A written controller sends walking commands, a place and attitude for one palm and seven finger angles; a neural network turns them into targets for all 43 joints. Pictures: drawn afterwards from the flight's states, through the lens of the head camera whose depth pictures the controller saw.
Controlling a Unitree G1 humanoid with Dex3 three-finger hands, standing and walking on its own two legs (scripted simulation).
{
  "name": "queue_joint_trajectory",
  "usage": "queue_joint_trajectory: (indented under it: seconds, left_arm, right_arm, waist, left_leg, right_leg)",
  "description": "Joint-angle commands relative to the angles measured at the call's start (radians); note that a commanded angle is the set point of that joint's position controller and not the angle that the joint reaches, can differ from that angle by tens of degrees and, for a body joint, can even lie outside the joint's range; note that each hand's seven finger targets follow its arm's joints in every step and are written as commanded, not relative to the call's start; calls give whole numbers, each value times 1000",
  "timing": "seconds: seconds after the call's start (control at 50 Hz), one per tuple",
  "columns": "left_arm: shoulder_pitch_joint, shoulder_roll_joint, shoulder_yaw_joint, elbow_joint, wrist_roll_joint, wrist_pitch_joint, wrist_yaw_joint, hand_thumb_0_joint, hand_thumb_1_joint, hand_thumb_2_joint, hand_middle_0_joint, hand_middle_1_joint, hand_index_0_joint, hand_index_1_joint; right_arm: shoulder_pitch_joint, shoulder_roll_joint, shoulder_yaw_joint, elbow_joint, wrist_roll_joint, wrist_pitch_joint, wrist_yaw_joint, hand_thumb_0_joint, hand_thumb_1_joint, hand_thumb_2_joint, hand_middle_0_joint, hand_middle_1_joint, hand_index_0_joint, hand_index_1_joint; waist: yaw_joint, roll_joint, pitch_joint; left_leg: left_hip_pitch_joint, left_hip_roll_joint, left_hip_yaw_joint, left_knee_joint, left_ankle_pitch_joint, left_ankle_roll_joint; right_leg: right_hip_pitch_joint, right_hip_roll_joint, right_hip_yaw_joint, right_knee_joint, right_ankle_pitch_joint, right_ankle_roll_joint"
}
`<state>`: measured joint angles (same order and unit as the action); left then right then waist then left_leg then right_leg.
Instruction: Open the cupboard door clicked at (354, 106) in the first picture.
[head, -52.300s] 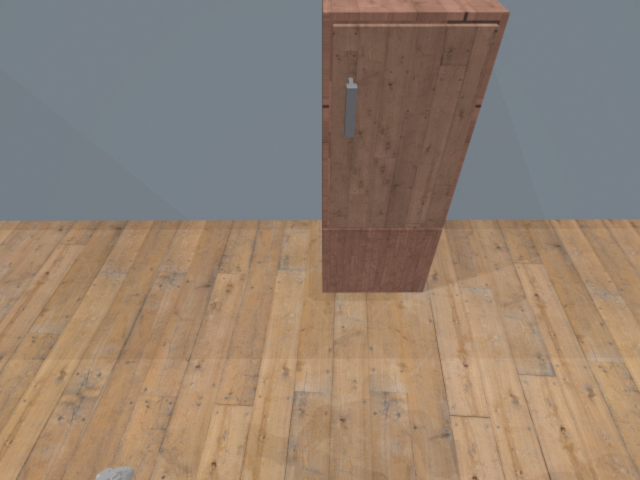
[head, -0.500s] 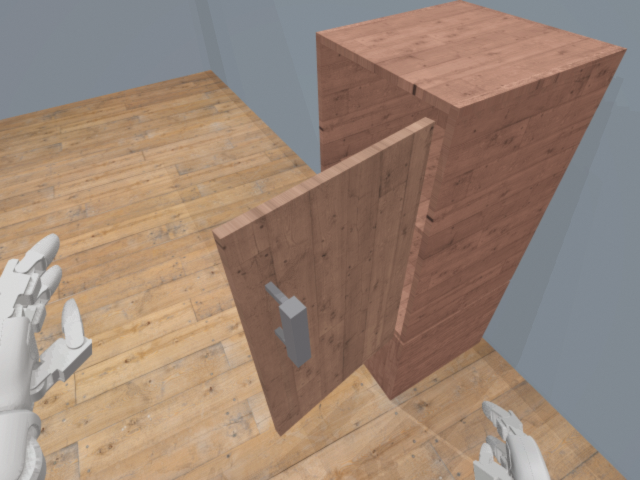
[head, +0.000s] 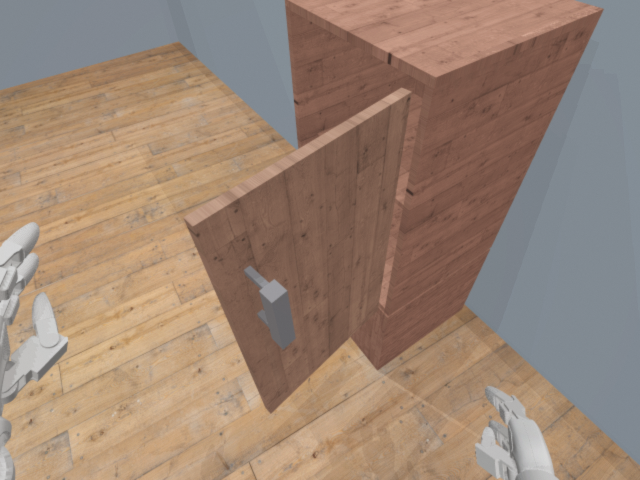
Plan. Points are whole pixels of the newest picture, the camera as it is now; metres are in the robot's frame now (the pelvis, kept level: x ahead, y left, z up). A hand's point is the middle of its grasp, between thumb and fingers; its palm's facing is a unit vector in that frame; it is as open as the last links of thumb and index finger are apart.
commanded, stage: step back with the hand held close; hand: left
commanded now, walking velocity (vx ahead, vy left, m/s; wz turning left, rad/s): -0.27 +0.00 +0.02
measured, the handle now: (268, 306) +0.32 +0.11 +0.03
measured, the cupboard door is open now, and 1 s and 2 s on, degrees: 100 100 100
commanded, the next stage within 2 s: stop stepping back and stand still in 0.72 s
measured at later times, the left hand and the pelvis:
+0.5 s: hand out of the picture +0.09 +0.30 +0.15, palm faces +0.47 -0.73 -0.50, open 7.4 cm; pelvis -0.10 +0.02 -0.02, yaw +4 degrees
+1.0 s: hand out of the picture +0.01 +0.28 +0.17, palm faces +0.41 -0.82 -0.40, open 7.4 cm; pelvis -0.20 +0.03 +0.00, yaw +1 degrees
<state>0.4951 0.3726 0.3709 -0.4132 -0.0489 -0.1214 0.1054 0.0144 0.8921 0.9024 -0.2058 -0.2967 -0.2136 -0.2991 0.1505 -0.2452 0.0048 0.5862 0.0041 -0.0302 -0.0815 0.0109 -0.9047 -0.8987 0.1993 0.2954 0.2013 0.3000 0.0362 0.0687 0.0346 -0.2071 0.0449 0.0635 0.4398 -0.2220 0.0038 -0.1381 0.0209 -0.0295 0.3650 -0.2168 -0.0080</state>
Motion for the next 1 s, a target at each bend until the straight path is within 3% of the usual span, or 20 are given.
queue_joint_trajectory:
  seconds: [0.0,0.12,0.18,0.32,0.42,0.5,0.56,0.58,0.62,0.64,0.66,0.68,0.7,0.72,0.74,0.78,0.84,0.9,0.94,0.98]
  left_arm:
    - [48,209,152,-243,-8,-62,26,0,900,900,-200,-300,-200,-300]
    - [87,234,188,-293,-10,-71,43,0,900,900,-200,-300,-200,-300]
    - [89,231,190,-300,-6,-80,49,0,900,900,-200,-300,-200,-300]
    - [40,202,185,-291,23,-121,60,0,900,900,-200,-300,-200,-300]
    - [-12,201,198,-316,48,-148,62,0,900,900,-200,-300,-200,-300]
    - [10,216,207,-364,35,-163,62,0,900,900,-200,-300,-200,-300]
    - [15,223,192,-345,24,-167,76,0,900,900,-200,-300,-200,-300]
    - [-13,211,176,-355,23,-167,81,0,900,900,-200,-300,-200,-300]
    - [-61,218,167,-331,27,-151,83,0,900,900,-200,-300,-200,-300]
    - [-98,226,169,-321,24,-148,82,0,900,900,-200,-300,-200,-300]
    - [-133,220,162,-331,20,-153,79,0,900,900,-200,-300,-200,-300]
    - [-167,225,173,-367,28,-169,83,0,900,900,-200,-300,-200,-300]
    - [-172,232,213,-359,45,-177,96,0,900,900,-200,-300,-200,-300]
    - [-158,243,228,-324,46,-181,96,0,900,900,-200,-300,-200,-300]
    - [-113,239,232,-303,36,-187,91,0,900,900,-200,-300,-200,-300]
    - [-55,225,219,-346,16,-172,80,0,900,900,-200,-300,-200,-300]
    - [13,165,153,-421,0,-145,77,0,900,900,-200,-300,-200,-300]
    - [23,185,147,-460,-5,-126,81,0,900,900,-200,-300,-200,-300]
    - [38,206,165,-434,-12,-112,86,0,900,900,-200,-300,-200,-300]
    - [84,258,210,-407,-15,-102,87,0,900,900,-200,-300,-200,-300]
  right_arm:
    - [-83,-96,-51,-187,4,-21,-11,0,-900,-900,200,300,200,300]
    - [-78,-94,-61,-213,11,-7,-14,0,-900,-900,200,300,200,300]
    - [-74,-106,-64,-214,9,-12,-13,0,-900,-900,200,300,200,300]
    - [-54,-123,-62,-215,7,-55,-10,0,-900,-900,200,300,200,300]
    - [-42,-124,-68,-209,3,-93,-11,0,-900,-900,200,300,200,300]
    - [-22,-101,-69,-200,1,-118,-4,0,-900,-900,200,300,200,300]
    - [12,-80,-68,-131,-8,-109,6,0,-900,-900,200,300,200,300]
    - [18,-78,-69,-110,-13,-102,11,0,-900,-900,200,300,200,300]
    - [12,-70,-59,-110,-10,-90,10,0,-900,-900,200,300,200,300]
    - [1,-73,-54,-111,-7,-91,3,0,-900,-900,200,300,200,300]
    - [-21,-98,-52,-123,-6,-97,-6,0,-900,-900,200,300,200,300]
    - [-63,-129,-57,-138,-7,-114,-19,0,-900,-900,200,300,200,300]
    - [-31,-102,-56,-125,-25,-137,-22,0,-900,-900,200,300,200,300]
    - [-16,-61,-58,-100,-29,-152,-12,0,-900,-900,200,300,200,300]
    - [-18,-73,-76,-97,-21,-155,0,0,-900,-900,200,300,200,300]
    - [-36,-92,-93,-111,-11,-159,20,0,-900,-900,200,300,200,300]
    - [-41,-74,-75,-109,-2,-170,41,0,-900,-900,200,300,200,300]
    - [-32,-70,-55,-111,-13,-176,31,0,-900,-900,200,300,200,300]
    - [-18,-67,-47,-109,-24,-169,25,0,-900,-900,200,300,200,300]
    - [-14,-60,-46,-113,-23,-152,24,0,-900,-900,200,300,200,300]
  waist:
    - [-14,-38,-227]
    - [-16,-48,-217]
    - [-16,9,-182]
    - [-28,56,-66]
    - [-22,98,-69]
    - [-33,-24,-86]
    - [-51,-216,-83]
    - [-59,-240,-88]
    - [-69,-282,-78]
    - [-72,-221,-38]
    - [-68,-57,15]
    - [-57,231,50]
    - [-56,323,-7]
    - [-57,223,-72]
    - [-46,126,-121]
    - [-31,28,-169]
    - [-35,94,-190]
    - [-39,209,-198]
    - [-38,247,-200]
    - [-32,218,-200]
  left_leg:
    - [126,34,-24,10,423,23]
    - [41,49,-43,-7,359,22]
    - [-43,61,-70,-46,249,29]
    - [-390,108,-145,-169,-349,78]
    - [-543,149,-195,-207,-525,102]
    - [-360,48,-119,-18,-432,59]
    - [-2,-54,-40,417,-237,-7]
    - [56,-59,-46,488,-205,-12]
    - [71,-38,-55,379,-173,-2]
    - [52,-30,-58,219,-172,2]
    - [-80,43,-170,-7,-280,36]
    - [-300,217,-374,-228,-434,97]
    - [-438,363,-521,-337,-443,176]
    - [-417,367,-480,-332,-419,171]
    - [-358,354,-420,-283,-367,164]
    - [-185,304,-314,-183,-185,156]
    - [-48,237,-264,-246,-247,109]
    - [-13,179,-222,-364,-389,26]
    - [-8,143,-158,-383,-369,-35]
    - [-4,57,-47,-271,-240,-85]
  right_leg:
    - [9,-85,54,35,506,17]
    - [-2,-70,53,73,411,19]
    - [2,-54,49,89,286,20]
    - [77,-19,60,171,0,25]
    - [158,18,39,297,-64,25]
    - [-74,-41,167,123,-179,-22]
    - [-531,-235,383,-127,-380,-117]
    - [-588,-269,387,-146,-333,-137]
    - [-561,-235,272,-89,-228,-87]
    - [-546,-178,223,-31,-225,-47]
    - [-485,-88,169,112,-259,-6]
    - [-347,14,87,396,-241,30]
    - [-220,73,63,747,-257,40]
    - [-208,52,117,911,-264,29]
    - [-206,50,124,932,-262,28]
    - [-292,43,101,906,-257,32]
    - [-310,35,22,738,-274,35]
    - [-164,75,-71,472,-368,15]
    - [-44,105,-123,254,-424,-12]
    - [42,92,-127,-22,-312,-46]
